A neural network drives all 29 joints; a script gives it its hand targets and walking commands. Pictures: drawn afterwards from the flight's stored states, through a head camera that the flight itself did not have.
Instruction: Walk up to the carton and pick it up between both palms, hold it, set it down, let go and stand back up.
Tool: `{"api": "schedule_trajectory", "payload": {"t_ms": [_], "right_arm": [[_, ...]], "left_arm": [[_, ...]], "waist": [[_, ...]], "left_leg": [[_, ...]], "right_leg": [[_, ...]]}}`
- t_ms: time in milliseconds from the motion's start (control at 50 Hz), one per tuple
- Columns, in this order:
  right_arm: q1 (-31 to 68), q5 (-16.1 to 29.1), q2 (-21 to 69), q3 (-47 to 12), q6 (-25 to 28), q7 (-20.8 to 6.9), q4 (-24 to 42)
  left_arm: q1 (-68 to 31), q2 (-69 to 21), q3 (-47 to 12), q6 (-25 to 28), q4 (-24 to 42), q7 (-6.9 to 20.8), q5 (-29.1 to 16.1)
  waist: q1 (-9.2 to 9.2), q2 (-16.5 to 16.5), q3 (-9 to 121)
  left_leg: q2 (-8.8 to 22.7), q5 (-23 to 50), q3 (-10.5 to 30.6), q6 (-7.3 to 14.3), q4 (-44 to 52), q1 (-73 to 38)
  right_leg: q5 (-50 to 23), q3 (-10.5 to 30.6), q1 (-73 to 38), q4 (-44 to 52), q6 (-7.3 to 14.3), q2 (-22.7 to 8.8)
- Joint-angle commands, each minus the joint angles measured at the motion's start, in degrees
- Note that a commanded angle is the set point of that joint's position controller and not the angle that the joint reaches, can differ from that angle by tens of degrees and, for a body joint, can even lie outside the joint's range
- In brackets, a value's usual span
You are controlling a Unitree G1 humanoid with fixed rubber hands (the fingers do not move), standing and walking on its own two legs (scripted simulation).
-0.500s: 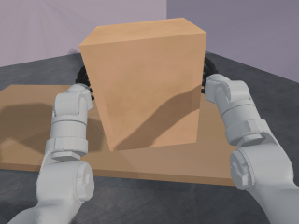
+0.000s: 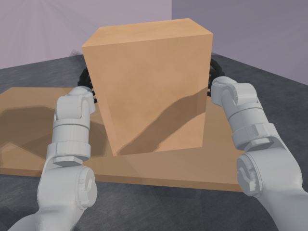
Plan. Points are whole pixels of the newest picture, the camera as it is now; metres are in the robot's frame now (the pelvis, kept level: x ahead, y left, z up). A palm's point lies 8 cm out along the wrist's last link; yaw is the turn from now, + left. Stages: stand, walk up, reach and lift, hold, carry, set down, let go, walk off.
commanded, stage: hold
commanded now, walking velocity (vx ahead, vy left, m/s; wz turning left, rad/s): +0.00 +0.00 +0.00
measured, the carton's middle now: (151, 87) +0.41 +0.01 +0.26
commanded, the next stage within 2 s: set down in 0.26 s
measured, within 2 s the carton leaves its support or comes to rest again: neither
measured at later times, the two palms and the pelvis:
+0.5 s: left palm (87, 94) +0.38 +0.17 +0.26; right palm (215, 86) +0.39 -0.15 +0.26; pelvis +0.00 +0.00 +0.00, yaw +0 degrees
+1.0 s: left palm (94, 97) +0.43 +0.18 +0.22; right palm (206, 100) +0.43 -0.15 +0.19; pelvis +0.02 +0.00 +0.00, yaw +0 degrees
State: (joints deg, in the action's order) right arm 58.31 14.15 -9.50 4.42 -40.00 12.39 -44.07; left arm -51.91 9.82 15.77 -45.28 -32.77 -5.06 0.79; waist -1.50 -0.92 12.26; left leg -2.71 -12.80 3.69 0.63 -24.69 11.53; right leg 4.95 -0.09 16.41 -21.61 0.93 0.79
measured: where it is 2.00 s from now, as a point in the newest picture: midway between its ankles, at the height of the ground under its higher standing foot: outside the picture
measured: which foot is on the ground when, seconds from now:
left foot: down 0.00-1.00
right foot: down 0.00-1.00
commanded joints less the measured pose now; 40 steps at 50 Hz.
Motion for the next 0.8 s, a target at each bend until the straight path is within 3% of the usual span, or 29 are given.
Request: {"api": "schedule_trajectory", "payload": {"t_ms": [0, 60, 140, 200, 240, 260, 280, 300, 340, 400, 420, 500, 520, 560, 620, 640, 660, 720, 780], "right_arm": [[52.2, 13.2, 41.8, -14.2, 2.7, -8.1, 20.2], [53.8, 13.5, 41.7, -14.5, 3.4, -8.3, 22.6], [52.8, 14.2, 42.2, -15.4, 3.1, -8.3, 22.3], [52.7, 13.7, 42.0, -14.5, 2.9, -8.3, 20.5], [52.5, 13.8, 42.4, -15.1, 3.0, -8.2, 21.9], [49.8, 13.7, 38.4, -12.1, 1.6, -9.8, 16.9], [52.5, 13.5, 39.3, -12.1, 2.4, -10.0, 17.0], [52.0, 12.3, 38.5, -10.3, 2.6, -10.3, 14.7], [53.7, 12.0, 37.7, -10.2, 4.3, -10.7, 16.5], [56.4, 9.6, 37.5, -8.6, 7.2, -11.1, 18.5], [57.0, 9.5, 38.3, -9.3, 8.0, -11.1, 19.2], [57.2, 4.9, 40.0, -8.5, 13.3, -11.7, 18.0], [55.0, 3.4, 39.2, -7.8, 14.3, -11.9, 14.3], [50.5, 0.3, 38.3, -6.2, 15.7, -12.0, 9.1], [45.4, -3.5, 35.7, -2.6, 16.6, -11.9, 3.3], [43.2, -4.5, 35.1, -1.8, 16.8, -11.8, 1.9], [42.7, -4.8, 34.7, -1.4, 17.5, -11.9, 2.4], [41.8, -4.9, 35.3, -4.4, 19.8, -11.1, 7.9], [44.8, -2.2, 37.2, -9.1, 23.0, -10.1, 17.4]], "left_arm": [[-51.1, -40.0, -16.9, 4.4, 12.0, 11.1, -5.3], [-52.0, -41.3, -18.4, 4.7, 13.2, 11.1, -6.4], [-51.8, -40.2, -17.6, 4.7, 14.1, 10.9, -6.1], [-52.2, -39.6, -16.8, 4.5, 13.0, 10.9, -5.4], [-52.2, -39.8, -17.1, 4.7, 13.9, 11.0, -5.9], [-56.1, -39.2, -14.4, 3.7, 12.2, 12.0, -6.3], [-58.2, -39.5, -15.3, 4.4, 13.4, 12.1, -7.2], [-59.5, -38.9, -14.7, 4.7, 12.7, 12.0, -7.0], [-58.4, -40.3, -15.1, 5.5, 12.0, 12.0, -7.0], [-60.3, -40.3, -15.2, 7.7, 11.6, 11.7, -7.7], [-60.1, -40.7, -15.4, 8.4, 11.6, 11.7, -7.8], [-59.3, -40.3, -15.0, 12.5, 10.4, 11.4, -5.2], [-57.0, -38.7, -12.7, 13.2, 6.6, 11.4, -3.4], [-53.2, -36.7, -10.6, 14.2, 3.0, 12.4, -0.6], [-47.1, -32.3, -4.7, 14.1, -2.8, 14.1, 4.3], [-45.5, -31.0, -4.0, 14.2, -3.4, 14.9, 5.3], [-44.9, -30.0, -3.0, 14.2, -2.8, 15.4, 6.2], [-43.1, -30.9, -6.3, 15.2, 1.6, 15.7, 5.3], [-44.5, -35.9, -15.6, 17.1, 9.4, 14.4, 0.3]], "waist": [[-2.56, -0.6, 20.4], [-2.56, -0.8, 21.9], [-1.93, -0.4, 22.0], [-1.51, -0.7, 20.3], [-2.1, -0.4, 22.4], [-5.0, 0.0, 13.4], [-4.21, -0.4, 15.0], [-4.71, -0.6, 13.7], [-3.99, -2.0, 15.3], [-4.01, -1.2, 19.4], [-3.25, -1.3, 21.0], [-2.44, -1.1, 23.0], [-1.59, -0.6, 20.1], [-2.46, 0.1, 16.1], [-1.7, 1.7, 10.6], [-2.29, 1.9, 8.1], [-1.64, 1.4, 8.4], [-2.52, 2.0, 12.4], [-4.96, 0.2, 23.6]], "left_leg": [[1.2, 1.4, 1.4, -0.9, 8.3, 11.2], [1.9, 0.9, 1.9, -1.0, 8.6, 12.1], [1.9, 2.5, 2.2, -0.9, 8.1, 11.4], [1.6, 0.5, 1.9, -0.8, 8.6, 12.1], [1.6, 2.3, 1.6, -0.9, 7.9, 10.9], [1.6, -4.1, 2.6, -0.4, 11.2, 13.2], [1.7, -4.6, 2.4, -0.7, 11.2, 13.7], [2.2, -6.5, 2.7, -1.0, 11.8, 15.4], [2.5, -3.8, 2.7, -1.2, 11.8, 14.7], [2.6, -3.9, 2.6, -1.5, 11.2, 13.7], [2.3, -2.6, 2.5, -1.3, 10.7, 12.6], [2.2, 0.0, 1.9, -1.8, 10.4, 9.5], [2.1, -1.3, 1.5, -1.5, 10.8, 9.5], [1.5, -1.6, 1.0, -1.3, 11.0, 9.0], [1.4, -4.0, 0.0, -0.3, 11.9, 8.2], [1.3, -4.0, -0.1, 0.0, 12.3, 8.3], [1.5, -3.1, -0.3, 0.0, 12.5, 8.3], [1.1, 4.5, -0.5, -1.1, 10.5, 4.7], [0.6, 17.9, -0.3, -3.5, 6.1, -2.5]], "right_leg": [[-7.6, 3.3, -30.5, 3.3, -0.3, 2.3], [-7.3, 3.3, -31.1, 3.0, 0.0, 2.6], [-9.4, 3.2, -31.5, 2.7, -0.1, 2.5], [-7.0, 3.2, -30.3, 2.9, 0.0, 2.5], [-8.4, 3.4, -31.3, 2.9, -0.2, 2.4], [-3.4, 1.1, -33.7, 2.6, -0.8, 2.4], [-3.0, 1.0, -32.4, 2.8, -0.6, 2.4], [-1.8, 0.5, -31.9, 2.4, -0.5, 2.5], [-3.7, 0.3, -31.5, 2.1, -0.2, 2.6], [-3.1, -0.1, -30.7, 1.9, 0.2, 2.8], [-4.2, 0.2, -31.4, 2.1, 0.4, 2.6], [-4.0, -0.5, -31.4, 2.4, 0.5, 2.3], [-2.5, -0.4, -30.9, 2.9, 0.3, 1.9], [-2.1, -0.6, -30.6, 3.6, -0.2, 1.2], [1.1, -1.4, -31.1, 4.5, -0.8, 0.9], [1.3, -1.4, -31.2, 4.7, -1.1, 0.5], [0.6, -1.4, -32.4, 4.6, -1.3, 0.5], [-6.3, -2.2, -35.2, 3.9, -1.8, 1.1], [-16.8, -2.6, -37.2, 2.8, -1.3, 2.1]]}}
